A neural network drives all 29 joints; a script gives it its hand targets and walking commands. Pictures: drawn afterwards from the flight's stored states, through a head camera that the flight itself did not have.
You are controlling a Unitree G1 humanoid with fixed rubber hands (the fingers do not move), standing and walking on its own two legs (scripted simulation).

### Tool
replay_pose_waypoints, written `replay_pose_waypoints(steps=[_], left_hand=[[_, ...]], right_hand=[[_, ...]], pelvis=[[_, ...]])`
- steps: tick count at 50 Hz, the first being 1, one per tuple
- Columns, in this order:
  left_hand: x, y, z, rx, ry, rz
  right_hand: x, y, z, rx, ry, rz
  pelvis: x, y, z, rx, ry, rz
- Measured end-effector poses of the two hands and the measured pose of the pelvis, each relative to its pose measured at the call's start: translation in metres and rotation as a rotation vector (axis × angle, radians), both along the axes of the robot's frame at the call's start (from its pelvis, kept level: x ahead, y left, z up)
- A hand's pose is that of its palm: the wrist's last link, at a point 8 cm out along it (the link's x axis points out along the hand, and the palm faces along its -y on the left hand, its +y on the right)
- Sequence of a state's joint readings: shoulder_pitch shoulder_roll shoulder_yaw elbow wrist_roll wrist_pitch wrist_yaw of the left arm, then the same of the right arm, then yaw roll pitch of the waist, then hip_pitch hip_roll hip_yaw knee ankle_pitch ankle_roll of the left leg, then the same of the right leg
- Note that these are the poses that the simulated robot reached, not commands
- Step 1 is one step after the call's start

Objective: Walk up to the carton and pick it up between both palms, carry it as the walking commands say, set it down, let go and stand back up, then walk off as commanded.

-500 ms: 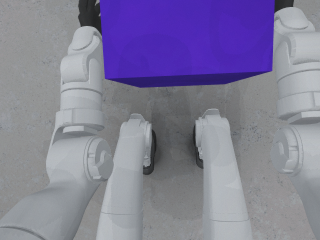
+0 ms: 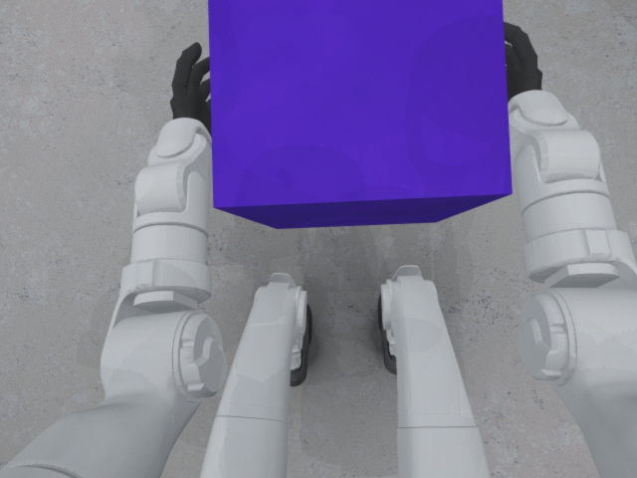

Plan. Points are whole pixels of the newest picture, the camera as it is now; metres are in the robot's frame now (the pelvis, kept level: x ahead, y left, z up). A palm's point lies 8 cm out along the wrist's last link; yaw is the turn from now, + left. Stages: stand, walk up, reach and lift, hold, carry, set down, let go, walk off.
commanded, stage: reach and lift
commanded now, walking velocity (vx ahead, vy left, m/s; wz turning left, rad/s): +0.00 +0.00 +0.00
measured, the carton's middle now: (351, 102) +0.53 -0.01 -0.10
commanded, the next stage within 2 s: none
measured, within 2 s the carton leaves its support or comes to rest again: neither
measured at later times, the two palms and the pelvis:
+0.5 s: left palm (138, 86) +0.47 +0.17 +0.06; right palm (562, 72) +0.47 -0.18 +0.05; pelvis +0.10 +0.01 +0.09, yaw -1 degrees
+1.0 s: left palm (53, 75) +0.43 +0.17 +0.15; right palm out of the picture +0.44 -0.18 +0.14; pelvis +0.11 +0.00 +0.14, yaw -1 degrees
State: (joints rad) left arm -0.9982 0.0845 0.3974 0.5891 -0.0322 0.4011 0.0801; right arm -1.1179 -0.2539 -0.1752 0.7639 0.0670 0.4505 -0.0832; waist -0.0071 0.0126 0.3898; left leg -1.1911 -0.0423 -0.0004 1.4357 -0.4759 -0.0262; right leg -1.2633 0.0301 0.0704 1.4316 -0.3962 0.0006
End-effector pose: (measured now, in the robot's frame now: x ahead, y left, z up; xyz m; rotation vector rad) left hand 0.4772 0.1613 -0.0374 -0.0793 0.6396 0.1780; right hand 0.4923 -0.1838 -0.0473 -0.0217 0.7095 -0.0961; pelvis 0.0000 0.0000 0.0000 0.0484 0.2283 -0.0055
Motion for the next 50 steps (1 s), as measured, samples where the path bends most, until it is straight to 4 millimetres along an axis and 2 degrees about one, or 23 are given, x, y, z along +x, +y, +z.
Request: replay_pose_waypoints(steps=[5, 9, 14, 18, 26, 30, 38, 50], left_hand=[[-0.007, 0.001, 0.029, -0.015, 0.012, 0.01], [-0.012, 0.003, 0.062, -0.03, 0.016, 0.026], [-0.011, 0.006, 0.092, -0.036, 0.016, 0.012], [-0.009, 0.007, 0.101, -0.038, 0.044, -0.002], [-0.011, 0.009, 0.099, 0.003, 0.113, -0.062], [-0.014, 0.011, 0.107, 0.019, 0.108, -0.082], [-0.022, 0.014, 0.145, 0.012, 0.053, -0.07], [-0.048, 0.013, 0.185, -0.001, 0.022, -0.039]], right_hand=[[-0.003, 0.0, 0.03, 0.027, 0.016, -0.002], [-0.004, 0.001, 0.065, 0.031, 0.022, 0.006], [-0.002, 0.002, 0.096, 0.025, 0.026, 0.019], [-0.005, 0.002, 0.101, 0.019, 0.056, 0.023], [-0.022, 0.004, 0.093, 0.011, 0.119, 0.013], [-0.028, 0.006, 0.101, -0.021, 0.114, 0.037], [-0.033, 0.01, 0.142, -0.028, 0.059, 0.04], [-0.051, 0.008, 0.183, -0.01, 0.028, 0.045]], pelvis=[[0.019, 0.0, 0.013, -0.001, 0.093, 0.003], [0.042, 0.0, 0.029, -0.002, 0.183, 0.003], [0.062, 0.0, 0.052, -0.003, 0.192, -0.002], [0.076, 0.002, 0.069, -0.008, 0.187, -0.006], [0.103, 0.007, 0.096, -0.018, 0.197, -0.012], [0.113, 0.009, 0.107, -0.022, 0.197, -0.013], [0.123, 0.011, 0.126, -0.031, 0.119, -0.01], [0.114, 0.005, 0.143, -0.028, -0.048, -0.012]])
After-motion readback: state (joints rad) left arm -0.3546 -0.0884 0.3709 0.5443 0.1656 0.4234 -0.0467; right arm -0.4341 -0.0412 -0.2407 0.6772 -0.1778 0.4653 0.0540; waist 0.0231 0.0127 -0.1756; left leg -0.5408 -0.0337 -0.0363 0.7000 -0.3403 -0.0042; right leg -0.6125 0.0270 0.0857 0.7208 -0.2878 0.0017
